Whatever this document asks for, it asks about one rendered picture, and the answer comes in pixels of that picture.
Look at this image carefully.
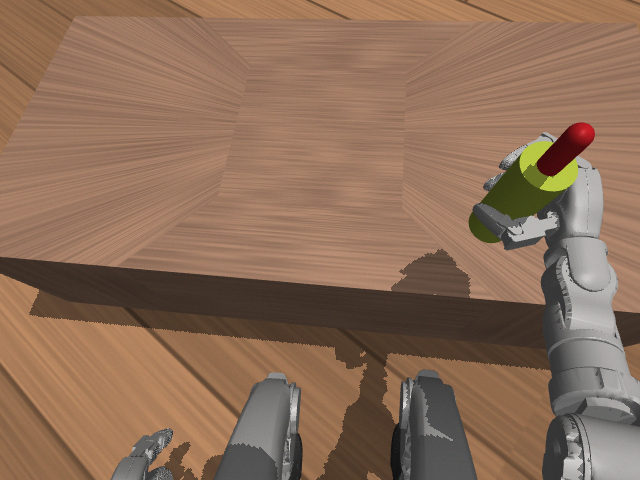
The bottle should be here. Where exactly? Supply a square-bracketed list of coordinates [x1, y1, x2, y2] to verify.
[469, 122, 595, 243]

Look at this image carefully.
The right robot hand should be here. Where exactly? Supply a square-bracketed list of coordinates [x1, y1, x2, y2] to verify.
[473, 132, 604, 250]

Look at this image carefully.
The left robot hand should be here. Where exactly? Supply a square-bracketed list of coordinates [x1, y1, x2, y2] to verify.
[111, 428, 173, 480]

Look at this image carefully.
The right robot arm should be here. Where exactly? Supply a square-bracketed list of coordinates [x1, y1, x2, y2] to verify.
[541, 236, 640, 480]

